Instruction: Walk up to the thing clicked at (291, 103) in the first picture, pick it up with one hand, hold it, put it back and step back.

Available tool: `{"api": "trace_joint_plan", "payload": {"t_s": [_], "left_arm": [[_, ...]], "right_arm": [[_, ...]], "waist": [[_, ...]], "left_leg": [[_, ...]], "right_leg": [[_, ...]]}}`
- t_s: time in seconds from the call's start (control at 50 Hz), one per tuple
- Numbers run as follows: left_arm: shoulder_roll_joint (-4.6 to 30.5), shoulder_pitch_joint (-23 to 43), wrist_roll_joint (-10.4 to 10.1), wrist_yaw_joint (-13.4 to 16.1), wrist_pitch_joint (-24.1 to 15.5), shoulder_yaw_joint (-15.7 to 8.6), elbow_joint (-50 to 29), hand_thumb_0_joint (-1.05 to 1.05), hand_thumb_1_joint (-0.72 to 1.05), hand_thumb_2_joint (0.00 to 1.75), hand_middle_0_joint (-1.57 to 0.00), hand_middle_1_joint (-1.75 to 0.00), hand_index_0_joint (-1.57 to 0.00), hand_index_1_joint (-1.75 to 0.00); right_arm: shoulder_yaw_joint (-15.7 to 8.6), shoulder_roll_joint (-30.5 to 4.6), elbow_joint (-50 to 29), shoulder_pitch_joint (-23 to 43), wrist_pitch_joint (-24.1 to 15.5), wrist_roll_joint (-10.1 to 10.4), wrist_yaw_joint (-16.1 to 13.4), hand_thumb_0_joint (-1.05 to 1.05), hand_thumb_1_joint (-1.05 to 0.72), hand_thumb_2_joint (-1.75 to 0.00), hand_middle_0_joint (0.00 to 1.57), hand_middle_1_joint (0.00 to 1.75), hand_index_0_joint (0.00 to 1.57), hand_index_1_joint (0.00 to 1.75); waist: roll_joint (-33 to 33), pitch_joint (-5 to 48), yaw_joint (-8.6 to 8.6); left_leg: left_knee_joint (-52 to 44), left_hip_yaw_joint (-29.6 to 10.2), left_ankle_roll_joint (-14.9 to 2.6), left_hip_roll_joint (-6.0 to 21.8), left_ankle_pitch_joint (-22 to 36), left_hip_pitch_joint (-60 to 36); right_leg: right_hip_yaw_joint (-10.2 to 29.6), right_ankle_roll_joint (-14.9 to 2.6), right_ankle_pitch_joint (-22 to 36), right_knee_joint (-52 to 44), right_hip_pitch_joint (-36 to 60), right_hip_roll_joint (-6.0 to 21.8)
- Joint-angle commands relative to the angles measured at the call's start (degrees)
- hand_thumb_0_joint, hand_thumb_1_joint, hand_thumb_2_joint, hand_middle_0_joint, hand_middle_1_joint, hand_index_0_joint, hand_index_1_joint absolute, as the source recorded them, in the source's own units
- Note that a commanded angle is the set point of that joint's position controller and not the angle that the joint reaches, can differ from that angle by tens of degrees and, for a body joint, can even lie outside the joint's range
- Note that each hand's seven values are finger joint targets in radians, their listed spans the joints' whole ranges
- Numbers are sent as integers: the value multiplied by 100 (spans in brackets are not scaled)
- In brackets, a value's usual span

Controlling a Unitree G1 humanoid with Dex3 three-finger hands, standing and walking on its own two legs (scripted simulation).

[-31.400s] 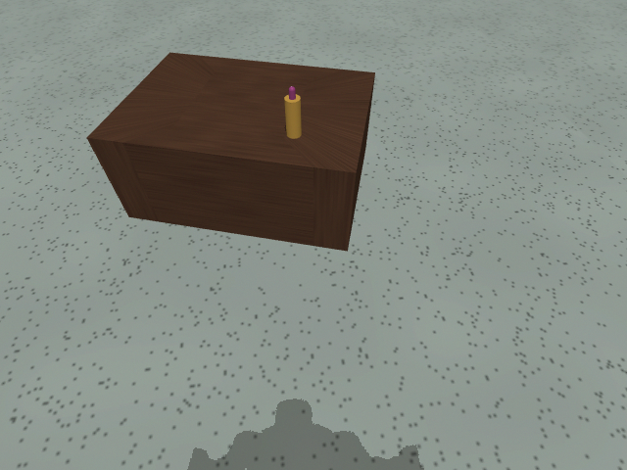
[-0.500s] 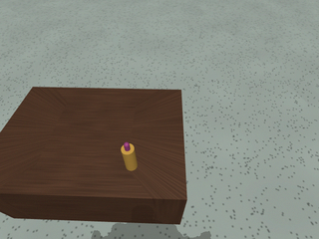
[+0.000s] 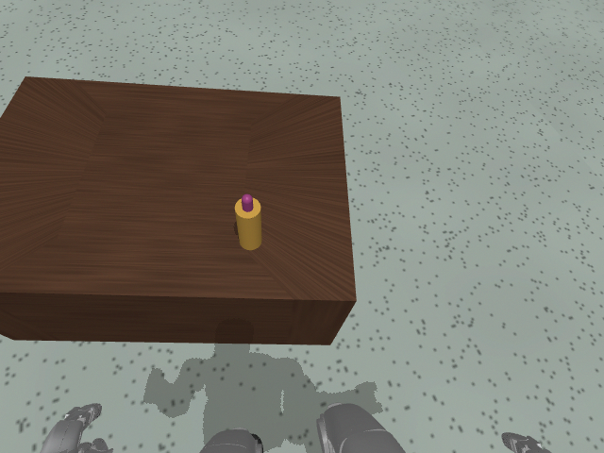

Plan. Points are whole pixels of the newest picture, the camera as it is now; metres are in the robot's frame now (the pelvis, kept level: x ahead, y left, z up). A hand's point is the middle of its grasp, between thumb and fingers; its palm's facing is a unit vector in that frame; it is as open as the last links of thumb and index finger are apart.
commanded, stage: step back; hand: left
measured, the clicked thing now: (248, 220) +0.56 +0.10 -0.26
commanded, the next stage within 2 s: none
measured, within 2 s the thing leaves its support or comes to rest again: neither
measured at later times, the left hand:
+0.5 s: hand out of the picture +0.00 +0.24 -0.13, palm faces +0.01 -0.91 -0.42, open 7.4 cm
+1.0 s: hand out of the picture -0.20 +0.24 -0.16, palm faces -0.04 -0.91 -0.41, open 7.4 cm
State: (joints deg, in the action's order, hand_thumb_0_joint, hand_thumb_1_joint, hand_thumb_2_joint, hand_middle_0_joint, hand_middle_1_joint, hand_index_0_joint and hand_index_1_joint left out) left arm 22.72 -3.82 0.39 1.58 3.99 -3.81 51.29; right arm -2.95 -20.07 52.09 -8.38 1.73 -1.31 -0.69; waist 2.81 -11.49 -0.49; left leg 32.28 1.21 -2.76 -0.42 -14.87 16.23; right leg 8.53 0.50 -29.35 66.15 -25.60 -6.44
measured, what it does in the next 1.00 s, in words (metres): walks backwards: right foot, then left foot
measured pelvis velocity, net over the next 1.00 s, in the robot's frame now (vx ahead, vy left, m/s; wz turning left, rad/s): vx -0.28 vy -0.04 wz -0.05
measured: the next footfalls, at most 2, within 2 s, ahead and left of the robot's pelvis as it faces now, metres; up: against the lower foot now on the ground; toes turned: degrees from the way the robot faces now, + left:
right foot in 0.22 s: -0.04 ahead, -0.13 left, +0.00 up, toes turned -1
left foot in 0.60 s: -0.12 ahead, +0.11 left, +0.00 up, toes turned +0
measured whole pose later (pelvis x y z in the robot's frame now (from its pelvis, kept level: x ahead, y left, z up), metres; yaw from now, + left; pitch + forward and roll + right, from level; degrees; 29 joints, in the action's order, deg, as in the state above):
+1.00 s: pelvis -0.28 -0.04 -0.02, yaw -3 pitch -3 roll -2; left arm 21.3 -11.5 1.6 0.0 2.8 -4.8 49.9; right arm -3.1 -23.9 46.0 -4.5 2.3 -1.0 -0.5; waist -3.2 -10.7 1.0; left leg 38.8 -0.8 0.7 5.1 -10.5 26.0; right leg 1.5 0.0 -23.9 38.1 -12.2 -2.3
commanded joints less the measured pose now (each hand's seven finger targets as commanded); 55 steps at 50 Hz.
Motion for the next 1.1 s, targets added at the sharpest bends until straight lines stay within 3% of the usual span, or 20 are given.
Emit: {"api": "trace_joint_plan", "payload": {"t_s": [0.0,0.18,0.2,0.22,0.24,0.32,0.46,0.54,0.56,0.58,0.6,0.62,0.68,0.8,0.92,0.96,0.98,1.0,1.04,1.08], "left_arm": [[980,-187,21,1,-118,-291,-505,0,90,90,-20,-30,-20,-30],[908,-1289,122,-98,-259,-370,-210,0,90,90,-20,-30,-20,-30],[1196,-1243,194,-95,-298,-453,-293,0,90,90,-20,-30,-20,-30],[1731,-1001,113,-119,-282,-566,-418,0,90,90,-20,-30,-20,-30],[1939,-610,194,-111,-313,-601,-683,0,90,90,-20,-30,-20,-30],[1210,-10,125,-22,-340,-435,-949,0,90,90,-20,-30,-20,-30],[1182,-672,147,47,-273,-412,-1079,0,90,90,-20,-30,-20,-30],[1296,-262,48,-20,-166,-371,-1237,0,90,90,-20,-30,-20,-30],[1108,-371,42,-42,-128,-306,-1256,0,90,90,-20,-30,-20,-30],[857,-507,19,-65,-127,-270,-1309,0,90,90,-20,-30,-20,-30],[1065,-18,4,13,-134,-398,-1305,0,90,90,-20,-30,-20,-30],[1145,62,97,57,-112,-437,-1214,0,90,90,-20,-30,-20,-30],[1050,-643,-29,20,-108,-440,-898,0,90,90,-20,-30,-20,-30],[951,-707,62,-58,-143,-388,-905,0,90,90,-20,-30,-20,-30],[886,-1512,82,-124,-250,-376,-412,0,90,90,-20,-30,-20,-30],[1339,-1542,220,-126,-289,-519,-394,0,90,90,-20,-30,-20,-30],[2046,-1246,183,-126,-251,-662,-571,0,90,90,-20,-30,-20,-30],[2183,-825,221,-108,-284,-649,-796,0,90,90,-20,-30,-20,-30],[1542,-124,177,-40,-325,-458,-935,0,90,90,-20,-30,-20,-30],[1376,-33,223,-8,-330,-476,-986,0,90,90,-20,-30,-20,-30]], "right_arm": [[-415,-1585,-510,-193,-129,-1,-158,0,-90,-90,20,30,20,30],[-370,-1663,-776,326,2,74,-59,0,-90,-90,20,30,20,30],[-290,-1457,-795,278,-4,120,-48,0,-90,-90,20,30,20,30],[-255,-1205,-897,635,-9,171,-60,0,-90,-90,20,30,20,30],[-319,-1327,-809,555,38,130,-117,0,-90,-90,20,30,20,30],[-227,-1312,-556,-130,-36,176,-132,0,-90,-90,20,30,20,30],[-218,-1258,-698,-126,-83,70,-141,0,-90,-90,20,30,20,30],[-310,-1229,-439,-835,-143,9,-70,0,-90,-90,20,30,20,30],[-374,-1391,-485,-759,-170,-64,-72,0,-90,-90,20,30,20,30],[-482,-1875,-590,-642,-197,-153,-57,0,-90,-90,20,30,20,30],[-553,-2407,-683,-357,-171,-62,2,0,-90,-90,20,30,20,30],[-559,-2301,-691,-211,-190,-102,-20,0,-90,-90,20,30,20,30],[-338,-1630,-805,360,-198,-73,-106,0,-90,-90,20,30,20,30],[-416,-1615,-840,-11,-175,-25,-140,0,-90,-90,20,30,20,30],[-437,-1871,-935,251,19,-1,-73,0,-90,-90,20,30,20,30],[-308,-1444,-1001,288,52,76,-36,0,-90,-90,20,30,20,30],[-285,-1236,-1135,682,30,139,-117,0,-90,-90,20,30,20,30],[-362,-1436,-1078,618,65,96,-160,0,-90,-90,20,30,20,30],[-328,-1432,-800,129,46,148,-144,0,-90,-90,20,30,20,30],[-281,-1351,-695,-121,-13,130,-149,0,-90,-90,20,30,20,30]], "waist": [[-953,1355,-177],[-964,1674,218],[-274,1539,186],[1172,1112,373],[1313,829,387],[495,1019,-29],[765,1420,406],[656,1612,-26],[254,1513,-8],[-1025,1557,56],[-1704,1368,-228],[-1288,1162,-219],[-834,1020,280],[-1109,1314,-60],[-1433,1818,192],[-354,1396,216],[1447,1073,545],[1416,669,479],[339,687,-21],[619,865,-47]], "left_leg": [[-520,-1482,-1176,1623,3381,-1641],[-71,-1158,-530,1307,1431,-212],[378,-933,-173,890,697,561],[1524,-279,214,-366,-1077,1049],[2958,-726,315,-477,-2187,926],[3592,-1018,300,-697,-1318,1122],[1672,-586,403,-228,-1579,1061],[-661,4,208,-205,70,-367],[-969,-539,79,158,507,-690],[-1167,-2308,-385,1450,1211,-1025],[-1443,-3172,-1316,2333,1859,-29],[-1423,-3197,-1460,2378,1796,376],[-941,-1602,-981,1584,2381,-147],[-646,-1419,-1233,1666,2297,-1211],[-158,-1095,-750,1307,1498,-484],[624,-876,-82,534,-139,1104],[2114,-440,259,-533,-1787,1425],[3243,-1095,368,-353,-2043,1195],[3726,-1299,249,-622,-1400,1200],[3772,-1011,343,-625,-1173,1102]], "right_leg": [[52,158,-94,-519,-338,217],[-704,-272,1673,-4027,1821,638],[294,-500,1648,-4299,1989,1240],[1760,-1341,2003,-4835,1250,2302],[2405,-1927,2406,-4989,487,3019],[384,-1177,4038,-4169,1250,1863],[524,-1406,4501,-3713,2517,2203],[161,-940,3698,-3108,1685,1877],[102,-654,2795,-2912,1033,1640],[-291,-316,1271,-2013,95,857],[-368,-137,-785,-689,129,143],[285,-157,-846,195,186,99],[339,-139,-14,888,-276,79],[3,221,-88,-530,-237,348],[-992,-97,1165,-3947,1571,503],[521,-467,807,-4411,1875,1338],[2144,-1379,999,-5005,742,2638],[2713,-1827,1077,-5283,-220,3197],[886,-1255,2541,-4461,201,2213],[337,-1103,2978,-4151,566,1913]]}}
